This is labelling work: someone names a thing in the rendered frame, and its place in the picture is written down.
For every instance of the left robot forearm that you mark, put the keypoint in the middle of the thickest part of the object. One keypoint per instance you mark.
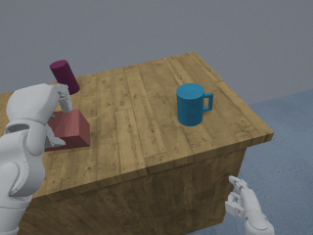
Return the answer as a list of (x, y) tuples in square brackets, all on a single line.
[(21, 170)]

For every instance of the left robot hand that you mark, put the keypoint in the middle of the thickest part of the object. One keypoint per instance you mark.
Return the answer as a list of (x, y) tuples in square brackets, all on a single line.
[(37, 103)]

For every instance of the sponge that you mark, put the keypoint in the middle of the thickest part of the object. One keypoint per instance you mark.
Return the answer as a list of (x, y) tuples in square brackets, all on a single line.
[(71, 127)]

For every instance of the table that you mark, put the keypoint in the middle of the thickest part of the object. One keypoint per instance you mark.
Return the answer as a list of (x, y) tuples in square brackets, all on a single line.
[(144, 173)]

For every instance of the right robot hand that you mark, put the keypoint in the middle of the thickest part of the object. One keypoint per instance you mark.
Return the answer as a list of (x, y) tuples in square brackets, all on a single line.
[(238, 205)]

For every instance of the right robot forearm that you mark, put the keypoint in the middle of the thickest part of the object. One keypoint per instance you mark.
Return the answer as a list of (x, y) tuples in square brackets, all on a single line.
[(256, 223)]

